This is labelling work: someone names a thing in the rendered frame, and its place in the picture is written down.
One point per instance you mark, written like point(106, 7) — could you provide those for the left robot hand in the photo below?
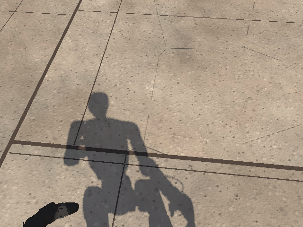
point(50, 213)

